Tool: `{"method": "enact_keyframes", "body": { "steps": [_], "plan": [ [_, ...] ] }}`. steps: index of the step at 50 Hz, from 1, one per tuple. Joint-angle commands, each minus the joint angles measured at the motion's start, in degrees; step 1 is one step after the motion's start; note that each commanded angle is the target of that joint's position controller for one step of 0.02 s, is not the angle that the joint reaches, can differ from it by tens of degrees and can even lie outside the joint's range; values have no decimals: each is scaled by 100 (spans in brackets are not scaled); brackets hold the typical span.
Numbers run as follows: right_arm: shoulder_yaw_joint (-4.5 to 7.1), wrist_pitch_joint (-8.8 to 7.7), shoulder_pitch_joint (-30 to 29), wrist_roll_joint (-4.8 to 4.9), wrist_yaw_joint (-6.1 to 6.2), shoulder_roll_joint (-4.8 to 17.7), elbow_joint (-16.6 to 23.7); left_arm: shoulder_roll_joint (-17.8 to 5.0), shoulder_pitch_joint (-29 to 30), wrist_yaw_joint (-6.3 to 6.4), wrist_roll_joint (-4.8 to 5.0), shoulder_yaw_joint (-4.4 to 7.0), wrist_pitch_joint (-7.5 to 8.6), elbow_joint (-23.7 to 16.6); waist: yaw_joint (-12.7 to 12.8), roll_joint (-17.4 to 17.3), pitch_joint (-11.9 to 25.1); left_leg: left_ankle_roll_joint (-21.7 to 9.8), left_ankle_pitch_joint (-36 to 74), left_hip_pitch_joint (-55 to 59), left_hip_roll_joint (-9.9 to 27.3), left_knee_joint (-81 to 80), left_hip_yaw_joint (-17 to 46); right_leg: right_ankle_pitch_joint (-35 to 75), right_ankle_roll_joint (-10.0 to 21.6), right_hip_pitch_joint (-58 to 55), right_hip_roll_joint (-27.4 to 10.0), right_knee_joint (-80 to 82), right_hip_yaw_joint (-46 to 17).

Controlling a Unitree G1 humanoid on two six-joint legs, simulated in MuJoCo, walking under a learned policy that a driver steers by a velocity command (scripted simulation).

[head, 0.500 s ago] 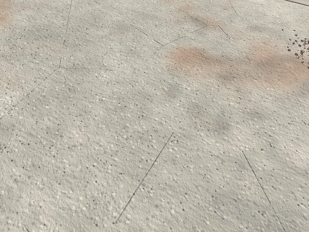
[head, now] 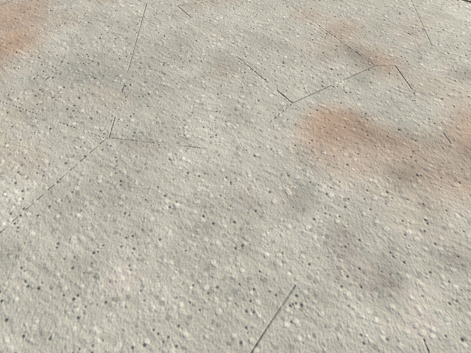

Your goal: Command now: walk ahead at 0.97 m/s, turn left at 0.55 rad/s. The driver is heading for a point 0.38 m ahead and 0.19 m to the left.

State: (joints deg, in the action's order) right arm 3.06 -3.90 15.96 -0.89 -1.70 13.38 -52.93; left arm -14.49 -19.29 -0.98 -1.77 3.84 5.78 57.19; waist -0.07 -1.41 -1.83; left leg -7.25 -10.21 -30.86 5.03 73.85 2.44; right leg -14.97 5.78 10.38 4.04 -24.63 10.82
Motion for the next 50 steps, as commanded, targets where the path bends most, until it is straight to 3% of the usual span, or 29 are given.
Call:
{"method": "enact_keyframes", "body": {
  "steps": [1,4,8,10,12,13,14,15,16,17,18,19,20,22,24,27,29,31,33,34,35,36,37,38,40,42,44,47,50],
  "plan": [
    [-35,193,-34,-28,-115,-17,389,-134,32,6,101,-36,231,-196,-216,299,-490,80,592,-945,367,-21,79,223,-367,169,-1573,1942,-1102],
    [-102,196,-903,67,-161,-16,739,-99,-267,-15,59,-93,293,-137,-40,364,-762,32,1442,-987,102,-1067,-515,2050,-619,190,-1138,2051,-19],
    [-185,120,-1575,43,-215,65,1067,-326,-705,204,111,-169,261,-66,-15,288,-772,-133,1726,-570,-409,-2806,-1421,5364,-793,-711,-1158,1794,579],
    [-141,140,-1310,13,-234,297,1009,-695,-730,405,119,-122,209,-153,-266,607,-331,-264,1729,140,-815,-3254,-1689,7446,-865,-1310,-1390,1023,683],
    [19,211,-84,9,-207,736,696,-1055,-396,555,77,-5,61,-345,-987,866,353,-451,1215,1481,-1152,-3305,-1651,8628,-836,-1426,-1642,-598,595],
    [149,225,1169,-54,-147,983,300,-1120,-47,549,31,37,-18,-483,-1528,804,778,-658,1032,2675,-1177,-3490,-1301,8428,-741,-974,-1704,-2111,414],
    [289,205,2118,-26,-27,1117,6,-1153,377,465,70,103,-100,-556,-2030,289,888,-1052,1429,3607,-774,-4422,-611,5874,-667,-236,-1222,-4657,450],
    [361,213,1566,55,102,1272,-70,-444,618,289,11,-33,-2,-816,-1283,-1200,441,-978,3282,4427,-184,-3918,169,-1263,-579,1902,-39,-6759,67],
    [382,155,1109,-166,83,1715,161,-12,-438,277,210,-189,78,-1238,-296,-857,1551,-1995,5069,5354,1076,-3931,2283,-1619,-578,2975,-225,-7701,-1064],
    [401,167,889,-120,115,1448,347,-237,-224,262,170,-222,133,-1271,-485,-25,1754,-2184,3239,5028,1360,-4926,3074,-1126,-490,3249,-345,-7428,-1433],
    [292,169,472,-91,175,1062,370,-358,-120,247,136,-215,138,-1235,-135,581,590,-1872,2376,3751,1264,-5504,2721,-738,-488,3331,-597,-6776,-1359],
    [102,-63,-267,106,19,410,723,-591,252,216,532,-25,244,-1343,20,855,361,-1692,1885,2949,1086,-5908,2724,-881,-492,3030,-641,-6643,-1687],
    [42,-186,-569,136,-56,420,763,-680,194,228,493,5,191,-1272,251,998,175,-1426,2472,2220,938,-5867,2256,-718,-539,2682,-878,-6227,-1718],
    [70,-247,-726,169,-15,651,773,-670,74,262,349,58,17,-1252,468,798,-47,-1121,3071,1179,494,-5928,1268,-476,-733,2050,-1157,-4979,-1575],
    [93,-250,-383,129,134,810,610,-309,743,303,161,-30,-7,-1496,264,513,-100,-743,4488,872,-78,-5771,495,146,-861,1799,-946,-3628,-1125],
    [117,-74,259,192,363,834,453,-28,1420,241,143,-157,20,-1606,-247,87,396,-189,4442,1728,-524,-5399,-34,1771,-875,1644,-498,-1572,-827],
    [119,56,507,213,427,855,373,-141,1768,144,210,-152,55,-1701,-457,-172,612,-36,3967,2355,-363,-5218,114,2403,-858,1659,-344,-843,-841],
    [99,121,477,161,439,745,370,-316,1966,38,174,-120,106,-1769,-464,-362,594,-11,3516,2657,-136,-4990,354,2432,-710,1628,-303,-472,-918],
    [90,128,212,98,415,689,425,-578,1494,-14,71,-20,190,-1586,-111,-438,694,35,3718,2848,-21,-4361,539,2400,-414,1184,-226,-125,-920],
    [84,118,-8,88,391,680,480,-665,908,-7,6,19,248,-1369,224,-409,879,166,3799,2805,-171,-3733,435,3227,-236,546,-281,250,-920],
    [40,75,50,-9,343,538,596,-989,355,29,-123,75,283,-1248,335,84,1477,399,2328,1929,-542,-2495,374,5766,230,-959,-1090,-334,-1692],
    [-71,44,1072,60,275,157,353,-867,167,21,-224,-15,211,-1205,139,1369,2383,881,-2218,476,-1116,-516,436,7715,1590,-2621,-2714,-739,-3355],
    [-9,63,1217,213,175,605,200,-589,-34,15,-66,-42,125,-1169,336,1096,2962,857,-3169,150,-1117,-21,1022,6678,1819,-2840,-2868,-503,-4045],
    [86,146,600,303,166,928,340,-654,442,28,98,-25,50,-1263,352,619,2256,925,-2883,-245,-882,258,1031,5158,1569,-2240,-2651,-268,-3797],
    [118,412,-30,192,291,821,445,-405,1298,90,154,-144,-119,-1372,56,23,1041,1030,-2281,-131,-470,-351,510,2614,1085,-331,-2153,407,-3158],
    [66,613,165,140,375,496,397,-462,1695,78,45,-128,-280,-1346,-244,617,564,1071,-2015,830,-395,-1661,77,1378,669,1080,-1516,877,-2465],
    [11,615,284,110,432,308,296,-500,1562,94,3,-89,-328,-1254,-194,924,760,1082,-1817,1342,-435,-2481,-82,1480,649,1142,-1335,914,-2128],
    [34,605,255,96,438,414,213,-536,1457,159,106,-74,-355,-1144,-198,873,1043,933,-743,1864,-386,-3476,-111,339,593,1024,-1440,924,-2195],
    [58,586,81,-64,410,511,236,-391,1310,191,151,-133,-402,-1005,-230,745,633,591,-221,2318,-295,-4454,-66,-1603,25,1573,-1160,974,-2077]
  ]
}}
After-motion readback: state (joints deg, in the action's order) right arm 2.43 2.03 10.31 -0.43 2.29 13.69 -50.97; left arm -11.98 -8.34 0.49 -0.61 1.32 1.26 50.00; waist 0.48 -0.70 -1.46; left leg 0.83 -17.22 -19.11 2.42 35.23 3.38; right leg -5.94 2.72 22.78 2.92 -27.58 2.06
